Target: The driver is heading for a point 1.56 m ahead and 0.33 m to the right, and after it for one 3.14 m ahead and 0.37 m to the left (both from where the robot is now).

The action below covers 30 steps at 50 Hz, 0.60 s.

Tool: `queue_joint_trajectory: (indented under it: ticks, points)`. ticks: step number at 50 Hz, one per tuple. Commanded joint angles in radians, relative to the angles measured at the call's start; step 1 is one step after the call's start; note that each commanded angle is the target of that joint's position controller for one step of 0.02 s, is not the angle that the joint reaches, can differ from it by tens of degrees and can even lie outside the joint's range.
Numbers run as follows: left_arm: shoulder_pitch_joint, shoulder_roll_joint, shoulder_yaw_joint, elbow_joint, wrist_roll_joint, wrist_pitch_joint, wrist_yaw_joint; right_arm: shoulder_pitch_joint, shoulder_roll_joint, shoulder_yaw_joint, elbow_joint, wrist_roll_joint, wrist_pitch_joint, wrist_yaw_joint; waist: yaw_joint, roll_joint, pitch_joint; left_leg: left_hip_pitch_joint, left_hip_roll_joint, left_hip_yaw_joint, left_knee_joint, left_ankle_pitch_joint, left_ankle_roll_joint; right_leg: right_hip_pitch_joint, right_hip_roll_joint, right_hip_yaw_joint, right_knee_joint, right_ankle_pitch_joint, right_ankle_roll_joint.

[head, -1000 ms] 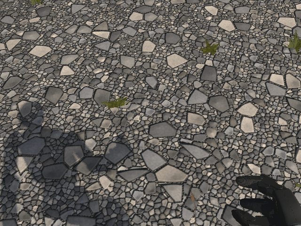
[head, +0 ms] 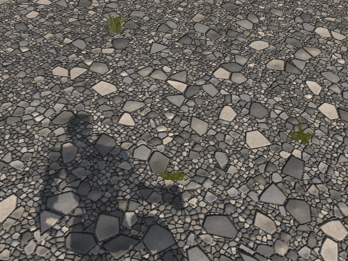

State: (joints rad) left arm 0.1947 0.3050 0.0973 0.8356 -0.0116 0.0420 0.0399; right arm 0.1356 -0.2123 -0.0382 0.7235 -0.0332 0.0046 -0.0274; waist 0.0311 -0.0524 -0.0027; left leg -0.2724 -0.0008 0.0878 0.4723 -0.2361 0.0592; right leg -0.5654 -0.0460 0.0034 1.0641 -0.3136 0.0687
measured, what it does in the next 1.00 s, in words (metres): steps on the spot: right foot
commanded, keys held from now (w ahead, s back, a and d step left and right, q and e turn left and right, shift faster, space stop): e+shift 0.38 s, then shift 0.10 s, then q+shift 0.18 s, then w+q+shift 0.10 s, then q+shift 0.24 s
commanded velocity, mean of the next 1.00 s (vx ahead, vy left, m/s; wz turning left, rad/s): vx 0.07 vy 0.00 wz -0.11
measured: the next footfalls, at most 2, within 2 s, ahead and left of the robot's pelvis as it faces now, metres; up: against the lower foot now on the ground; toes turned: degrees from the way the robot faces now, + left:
right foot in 0.36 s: +0.01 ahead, -0.16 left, +0.00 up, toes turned -23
left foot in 1.06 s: +0.22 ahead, +0.07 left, +0.00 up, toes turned +1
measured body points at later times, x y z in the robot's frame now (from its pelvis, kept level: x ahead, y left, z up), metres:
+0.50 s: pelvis -0.01 -0.06 +0.00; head +0.03 -0.11 +0.44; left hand +0.24 +0.15 -0.08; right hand +0.03 -0.40 -0.12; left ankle +0.02 +0.09 -0.65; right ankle -0.03 -0.14 -0.74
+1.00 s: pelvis +0.07 -0.05 +0.00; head +0.12 -0.05 +0.44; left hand +0.21 +0.23 -0.12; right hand +0.21 -0.34 -0.10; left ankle +0.18 +0.07 -0.71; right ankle -0.03 -0.14 -0.74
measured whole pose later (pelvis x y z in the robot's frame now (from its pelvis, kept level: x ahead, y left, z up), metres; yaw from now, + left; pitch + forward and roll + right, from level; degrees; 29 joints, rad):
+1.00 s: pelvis +0.07 -0.05 +0.00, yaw -6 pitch +3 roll -1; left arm 0.20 0.30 0.10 0.76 -0.02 -0.01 0.02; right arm 0.15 -0.29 -0.10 0.69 0.03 0.03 0.04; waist 0.04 0.01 0.05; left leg -0.56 0.11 0.07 0.75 -0.23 -0.02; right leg -0.07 -0.07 -0.29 0.39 -0.35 0.02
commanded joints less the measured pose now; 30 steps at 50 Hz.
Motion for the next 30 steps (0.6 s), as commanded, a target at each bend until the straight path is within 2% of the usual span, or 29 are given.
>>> queue_joint_trajectory:
  ticks: [1, 3, 6, 11, 14, 16, 17, 18, 19, 20, 21, 22, 23, 24, 26, 28, 29, 30]
  points:
    - [-0.087, 0.087, 0.01, -0.101, -0.004, -0.012, -0.005, -0.016, -0.189, -0.049, -0.043, 0.001, -0.008, -0.031, -0.05, 0.177, -0.045, 0.136, 0.307, -0.159, -0.192, 0.208, 0.161, -0.047, -0.026, 0.036, -0.063, -0.002, 0.015]
    - [-0.079, 0.089, 0.012, -0.119, -0.008, -0.004, -0.012, -0.005, -0.193, -0.055, -0.037, 0.009, 0.002, -0.038, -0.064, 0.164, -0.031, 0.181, 0.349, -0.179, -0.201, 0.181, 0.185, -0.087, -0.047, 0.026, -0.062, -0.05, 0.024]
    - [-0.071, 0.063, 0.008, -0.142, -0.008, 0.005, -0.02, -0.017, -0.188, -0.061, -0.035, 0.009, 0.004, -0.038, -0.066, 0.148, -0.014, 0.196, 0.367, -0.145, -0.201, 0.207, 0.192, -0.096, -0.07, 0.004, -0.078, -0.082, 0.026]
    - [-0.069, 0.034, 0.002, -0.184, -0.011, 0.01, -0.047, -0.045, -0.208, -0.08, -0.041, 0.014, 0.01, -0.025, -0.055, 0.154, -0.054, 0.207, 0.37, -0.021, -0.148, 0.414, 0.176, 0.009, -0.058, -0.072, -0.194, -0.092, -0.008]
    - [-0.066, 0.041, 0.009, -0.212, -0.018, 0.021, -0.066, -0.054, -0.227, -0.092, -0.041, 0.035, 0.011, -0.012, -0.043, 0.18, -0.086, 0.233, 0.385, 0.029, -0.094, 0.475, 0.135, 0.091, -0.035, -0.111, -0.305, -0.08, -0.049]
    - [-0.029, 0.048, 0.019, -0.216, -0.021, 0.033, -0.073, -0.07, -0.232, -0.097, -0.036, 0.058, 0.012, 0.001, -0.006, 0.182, -0.105, 0.219, 0.378, 0.076, -0.012, 0.452, 0.077, 0.2, -0.007, -0.14, -0.452, 0.006, -0.09]
    - [0.023, 0.065, 0.032, -0.205, -0.02, 0.035, -0.066, -0.045, -0.219, -0.097, -0.017, 0.066, 0.013, 0.01, 0.02, 0.153, -0.115, 0.164, 0.344, 0.12, 0.081, 0.404, 0.023, 0.313, 0.021, -0.135, -0.565, 0.118, -0.124]
    - [0.105, 0.154, 0.067, -0.191, -0.016, 0.031, -0.046, -0.014, -0.191, -0.093, -0.007, 0.054, 0.01, 0.019, 0.045, 0.011, -0.134, -0.005, 0.255, 0.174, 0.295, 0.241, -0.054, 0.509, -0.025, 0.008, -0.645, 0.427, -0.188]
    - [0.138, 0.307, 0.097, -0.204, 0.001, 0.024, -0.029, -0.087, -0.122, -0.071, -0.076, 0.0, -0.002, 0.02, 0.019, -0.297, -0.119, -0.417, 0.092, 0.181, 0.636, -0.429, -0.15, 0.724, -0.274, 0.416, -0.612, 0.939, -0.339]
    - [0.13, 0.285, 0.081, -0.236, 0.042, -0.011, -0.045, -0.144, -0.149, -0.073, -0.1, 0.004, -0.01, 0.016, 0.062, -0.184, -0.267, -0.491, 0.033, -0.072, 0.805, -0.504, -0.16, 0.693, -0.376, 0.551, -0.656, 0.845, -0.489]
    - [0.087, 0.241, 0.066, -0.238, 0.037, -0.034, -0.051, -0.171, -0.192, -0.084, -0.099, 0.035, -0.009, 0.013, 0.053, -0.077, -0.225, -0.517, 0.051, -0.117, 0.845, -0.422, -0.142, 0.67, -0.33, 0.434, -0.68, 0.756, -0.453]
    - [0.032, 0.205, 0.054, -0.237, 0.014, -0.044, -0.041, -0.154, -0.19, -0.084, -0.088, 0.044, -0.009, 0.005, 0.014, -0.046, -0.162, -0.534, 0.065, -0.126, 0.805, -0.312, -0.123, 0.619, -0.272, 0.347, -0.68, 0.664, -0.387]
    - [-0.024, 0.158, 0.037, -0.246, -0.004, -0.041, -0.03, -0.127, -0.198, -0.086, -0.063, 0.031, -0.005, -0.006, -0.011, -0.009, -0.136, -0.52, 0.084, -0.139, 0.762, -0.236, -0.121, 0.573, -0.235, 0.299, -0.677, 0.609, -0.338]
    - [-0.069, 0.133, 0.025, -0.256, -0.009, -0.036, -0.021, -0.092, -0.207, -0.09, -0.052, 0.022, 0.0, -0.011, -0.039, -0.022, -0.127, -0.464, 0.079, -0.137, 0.745, -0.18, -0.123, 0.511, -0.208, 0.26, -0.684, 0.617, -0.32]
    - [-0.093, 0.093, 0.001, -0.262, 0.013, -0.042, -0.012, -0.013, -0.191, -0.083, -0.013, 0.028, 0.008, -0.003, -0.062, -0.025, -0.16, -0.36, 0.069, -0.122, 0.732, -0.089, -0.131, 0.477, -0.189, 0.183, -0.702, 0.652, -0.311]
    - [-0.101, 0.028, -0.028, -0.24, 0.032, -0.056, -0.011, 0.021, -0.149, -0.066, 0.017, 0.038, 0.013, 0.001, -0.066, -0.02, -0.152, -0.27, 0.09, -0.131, 0.582, -0.03, -0.137, 0.447, -0.161, 0.101, -0.722, 0.591, -0.286]
    - [-0.1, 0.014, -0.035, -0.223, 0.04, -0.059, -0.01, 0.021, -0.13, -0.056, 0.024, 0.04, 0.016, 0.005, -0.059, -0.032, -0.136, -0.224, 0.097, -0.134, 0.493, -0.013, -0.141, 0.429, -0.149, 0.068, -0.733, 0.54, -0.273]
    - [-0.101, 0.025, -0.034, -0.211, 0.049, -0.059, -0.009, 0.005, -0.128, -0.051, 0.022, 0.042, 0.019, 0.007, -0.044, -0.054, -0.111, -0.187, 0.097, -0.133, 0.432, -0.008, -0.144, 0.407, -0.149, 0.052, -0.748, 0.485, -0.269]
